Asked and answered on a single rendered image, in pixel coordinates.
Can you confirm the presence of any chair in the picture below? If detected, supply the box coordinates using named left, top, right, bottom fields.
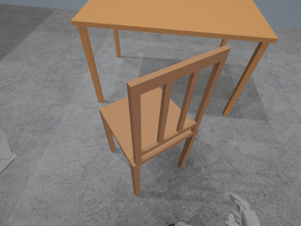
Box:
left=99, top=45, right=231, bottom=197

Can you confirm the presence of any left robot hand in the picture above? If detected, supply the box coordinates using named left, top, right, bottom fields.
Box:
left=0, top=128, right=16, bottom=174

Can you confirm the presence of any right robot hand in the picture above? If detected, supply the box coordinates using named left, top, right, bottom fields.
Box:
left=225, top=193, right=261, bottom=226

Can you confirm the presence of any table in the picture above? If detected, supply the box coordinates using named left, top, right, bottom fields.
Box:
left=71, top=0, right=278, bottom=117

